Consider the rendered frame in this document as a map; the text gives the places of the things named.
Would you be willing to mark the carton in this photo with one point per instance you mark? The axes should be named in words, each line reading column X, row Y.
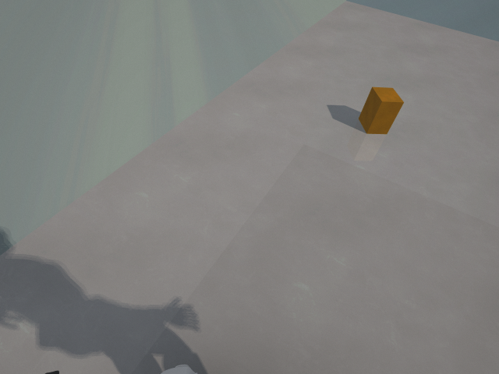
column 380, row 110

